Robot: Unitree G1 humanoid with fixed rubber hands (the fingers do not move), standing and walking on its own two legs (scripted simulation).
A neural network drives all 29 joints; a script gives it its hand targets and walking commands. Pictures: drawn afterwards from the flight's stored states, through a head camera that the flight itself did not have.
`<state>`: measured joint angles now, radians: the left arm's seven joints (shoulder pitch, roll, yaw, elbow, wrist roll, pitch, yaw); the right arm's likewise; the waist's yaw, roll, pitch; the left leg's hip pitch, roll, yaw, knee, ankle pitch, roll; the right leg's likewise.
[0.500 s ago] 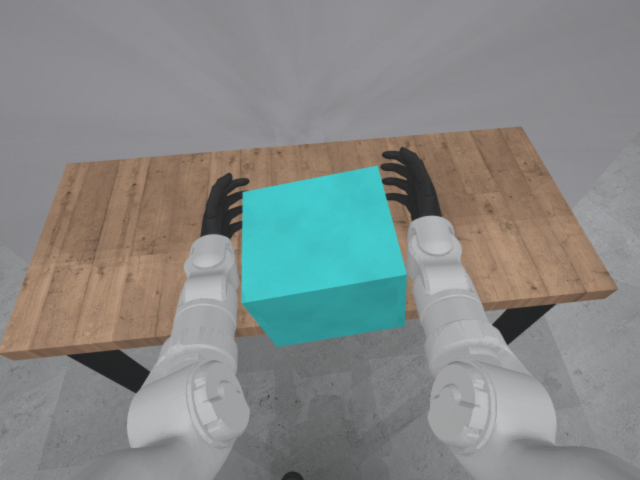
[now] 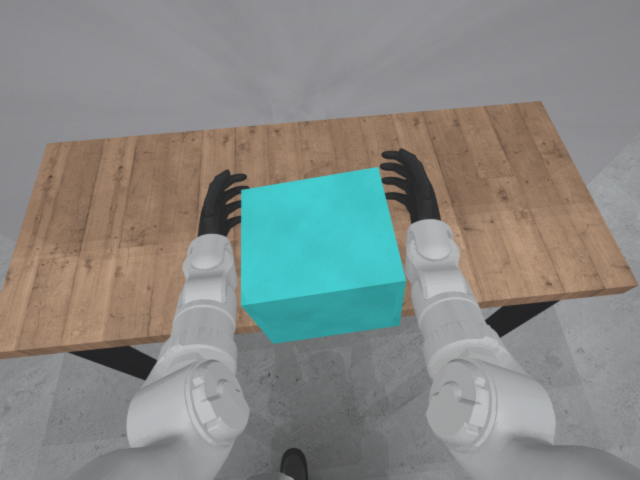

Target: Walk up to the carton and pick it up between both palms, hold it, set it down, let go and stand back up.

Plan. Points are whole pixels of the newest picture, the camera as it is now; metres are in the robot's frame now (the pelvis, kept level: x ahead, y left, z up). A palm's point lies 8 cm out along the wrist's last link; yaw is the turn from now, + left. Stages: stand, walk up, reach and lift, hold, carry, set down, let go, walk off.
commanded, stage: set down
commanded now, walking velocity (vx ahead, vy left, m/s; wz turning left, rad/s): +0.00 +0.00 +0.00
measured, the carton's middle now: (323, 260) +0.37 +0.03 -0.02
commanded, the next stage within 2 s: none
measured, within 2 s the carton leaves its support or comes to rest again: rests again in 1.56 s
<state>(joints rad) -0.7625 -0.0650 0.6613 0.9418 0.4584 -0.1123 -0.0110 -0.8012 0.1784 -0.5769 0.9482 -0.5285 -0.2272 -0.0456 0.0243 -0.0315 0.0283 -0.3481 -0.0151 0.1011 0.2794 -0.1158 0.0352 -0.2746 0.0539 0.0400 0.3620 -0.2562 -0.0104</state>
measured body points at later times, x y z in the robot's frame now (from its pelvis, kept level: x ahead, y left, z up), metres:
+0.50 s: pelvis +0.00 +0.00 +0.00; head +0.10 +0.01 +0.44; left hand +0.41 +0.18 +0.00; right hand +0.43 -0.09 +0.03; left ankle +0.00 +0.10 -0.75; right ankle -0.07 -0.08 -0.75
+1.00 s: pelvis -0.01 +0.00 +0.00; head +0.10 +0.01 +0.43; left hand +0.41 +0.18 +0.00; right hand +0.42 -0.09 +0.02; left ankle +0.00 +0.10 -0.75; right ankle -0.07 -0.08 -0.75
